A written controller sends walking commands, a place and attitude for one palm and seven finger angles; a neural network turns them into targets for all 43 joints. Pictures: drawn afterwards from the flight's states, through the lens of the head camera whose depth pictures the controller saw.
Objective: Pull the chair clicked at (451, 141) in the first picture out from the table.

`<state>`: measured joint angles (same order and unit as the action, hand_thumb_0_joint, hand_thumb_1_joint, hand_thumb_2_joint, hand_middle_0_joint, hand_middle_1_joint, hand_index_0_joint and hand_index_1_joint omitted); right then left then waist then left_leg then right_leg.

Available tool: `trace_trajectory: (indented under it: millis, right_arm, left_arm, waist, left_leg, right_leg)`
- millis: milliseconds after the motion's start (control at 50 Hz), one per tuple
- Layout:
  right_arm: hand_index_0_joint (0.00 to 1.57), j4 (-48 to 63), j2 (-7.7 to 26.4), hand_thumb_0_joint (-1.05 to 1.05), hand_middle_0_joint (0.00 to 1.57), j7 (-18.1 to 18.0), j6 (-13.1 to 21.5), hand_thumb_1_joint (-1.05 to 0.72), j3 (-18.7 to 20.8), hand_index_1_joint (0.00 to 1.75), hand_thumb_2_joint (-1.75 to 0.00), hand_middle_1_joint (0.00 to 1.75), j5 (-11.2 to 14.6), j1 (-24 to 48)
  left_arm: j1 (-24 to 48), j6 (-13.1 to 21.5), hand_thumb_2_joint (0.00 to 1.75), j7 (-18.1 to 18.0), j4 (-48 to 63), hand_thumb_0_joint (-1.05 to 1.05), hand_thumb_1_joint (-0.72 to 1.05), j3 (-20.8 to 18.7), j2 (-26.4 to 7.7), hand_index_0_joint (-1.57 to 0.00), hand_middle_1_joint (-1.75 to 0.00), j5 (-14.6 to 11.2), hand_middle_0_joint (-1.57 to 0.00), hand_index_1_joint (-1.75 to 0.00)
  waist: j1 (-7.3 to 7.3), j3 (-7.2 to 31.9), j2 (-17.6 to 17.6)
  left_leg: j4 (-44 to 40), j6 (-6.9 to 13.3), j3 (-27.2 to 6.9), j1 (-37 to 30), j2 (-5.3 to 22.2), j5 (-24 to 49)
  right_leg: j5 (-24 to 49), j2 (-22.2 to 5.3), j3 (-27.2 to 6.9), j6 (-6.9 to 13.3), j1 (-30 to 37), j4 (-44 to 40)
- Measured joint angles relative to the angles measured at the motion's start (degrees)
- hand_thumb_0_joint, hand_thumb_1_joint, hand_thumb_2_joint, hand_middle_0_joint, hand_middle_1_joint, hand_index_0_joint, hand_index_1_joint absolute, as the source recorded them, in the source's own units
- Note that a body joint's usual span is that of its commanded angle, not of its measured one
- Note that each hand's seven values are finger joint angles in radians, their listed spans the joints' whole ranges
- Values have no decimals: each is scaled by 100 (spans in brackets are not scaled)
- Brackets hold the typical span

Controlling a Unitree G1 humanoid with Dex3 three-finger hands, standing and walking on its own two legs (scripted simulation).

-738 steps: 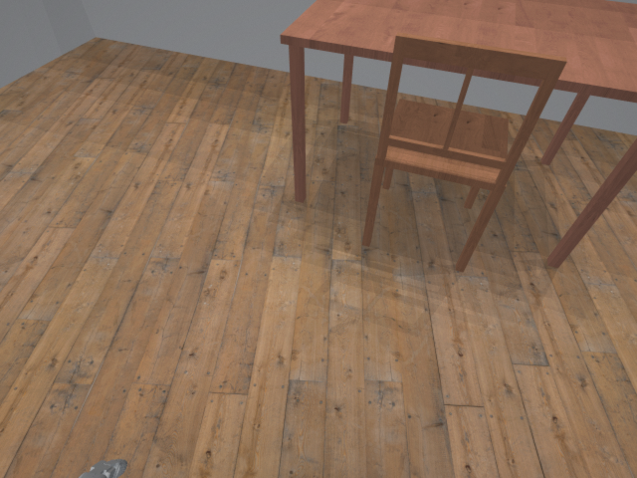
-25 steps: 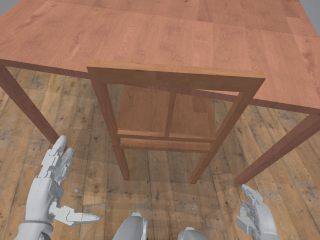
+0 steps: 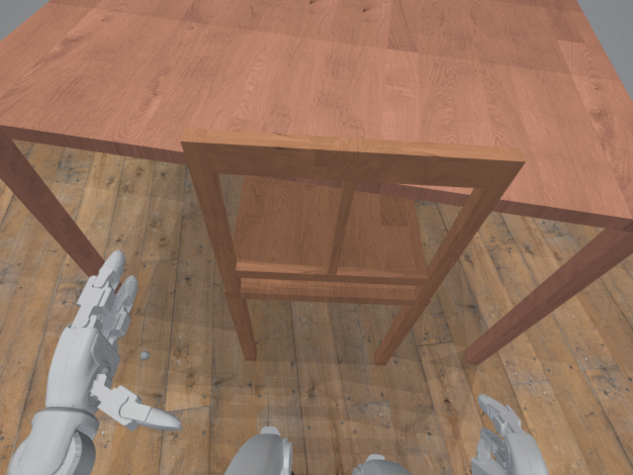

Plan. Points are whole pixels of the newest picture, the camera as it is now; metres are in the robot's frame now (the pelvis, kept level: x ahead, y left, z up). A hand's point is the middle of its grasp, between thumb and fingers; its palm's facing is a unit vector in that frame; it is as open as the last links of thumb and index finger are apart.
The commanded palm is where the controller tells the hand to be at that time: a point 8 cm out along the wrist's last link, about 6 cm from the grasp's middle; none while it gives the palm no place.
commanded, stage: raise the hand toward the chair's back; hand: left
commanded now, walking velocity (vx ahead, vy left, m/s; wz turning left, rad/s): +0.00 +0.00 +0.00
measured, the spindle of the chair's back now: (339, 230) +0.48 -0.01 -0.03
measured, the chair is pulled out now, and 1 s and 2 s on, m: -0.08 -0.08 -0.08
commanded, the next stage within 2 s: aim the fingers beside a spindle in 0.36 s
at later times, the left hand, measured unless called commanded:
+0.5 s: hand (151, 357) +0.24 +0.20 +0.04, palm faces +0.06 -1.00 -0.05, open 16.9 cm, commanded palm +0.23 +0.25 +0.04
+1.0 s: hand (183, 334) +0.28 +0.18 +0.01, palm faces +0.05 -1.00 -0.05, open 16.9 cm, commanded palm +0.26 +0.24 +0.02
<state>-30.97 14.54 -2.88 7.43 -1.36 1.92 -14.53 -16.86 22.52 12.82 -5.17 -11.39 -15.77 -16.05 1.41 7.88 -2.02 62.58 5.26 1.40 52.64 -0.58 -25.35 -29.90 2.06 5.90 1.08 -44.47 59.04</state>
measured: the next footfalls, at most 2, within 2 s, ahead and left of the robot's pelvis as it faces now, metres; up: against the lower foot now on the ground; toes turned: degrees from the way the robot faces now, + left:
none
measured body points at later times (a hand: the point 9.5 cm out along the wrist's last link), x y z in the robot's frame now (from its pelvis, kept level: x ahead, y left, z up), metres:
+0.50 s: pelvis +0.00 -0.01 +0.00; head +0.07 +0.01 +0.44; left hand +0.23 +0.25 +0.04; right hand +0.18 -0.24 -0.08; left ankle +0.05 +0.06 -0.66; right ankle -0.01 -0.12 -0.66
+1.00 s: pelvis +0.01 -0.03 -0.01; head +0.09 -0.02 +0.43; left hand +0.27 +0.23 +0.02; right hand +0.16 -0.28 -0.10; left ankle +0.05 +0.06 -0.66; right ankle -0.01 -0.12 -0.66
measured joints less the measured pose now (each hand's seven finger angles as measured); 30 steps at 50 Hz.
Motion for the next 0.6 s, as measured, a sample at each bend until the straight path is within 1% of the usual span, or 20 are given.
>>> trace_trajectory:
  millis: [160,260,420,600]
  right_arm:
    - [20,21,26,1,21,34,14,-90,48,30,-90,30,-22,-3]
    - [20,33,-1,1,21,58,3,-90,32,30,-90,30,-29,64]
    - [20,69,-56,1,21,51,1,-90,-28,30,-90,30,-18,155]
    - [20,77,-29,1,21,39,27,-90,-35,30,-90,30,-25,181]
  left_arm:
    - [-78,89,30,-105,33,-1,-50,36,34,-6,-8,34,-6,-8]
    - [-76,152,30,-124,50,-1,-50,45,40,-6,-8,48,-6,-8]
    - [-47,99,30,-51,22,-1,-50,60,54,-6,-8,24,-6,-8]
    - [87,116,30,-20,-77,-1,-50,135,105,-6,-8,51,-6,-8]
  waist:
    - [36,-1,23]
    - [1,-3,6]
    - [-65,3,-32]
    - [-81,21,-40]
  left_leg:
    - [-7,1,22,4,0,-10]
    - [24,-10,6,26,-4,-24]
    - [34,-38,-26,26,-7,-29]
    - [105,-86,-65,99,-2,-55]
  right_leg:
    - [-9,-2,-23,-5,-15,6]
    - [-32,-4,-7,5,-32,38]
    - [-56,-3,25,36,-27,57]
    - [-111,5,65,88,-100,151]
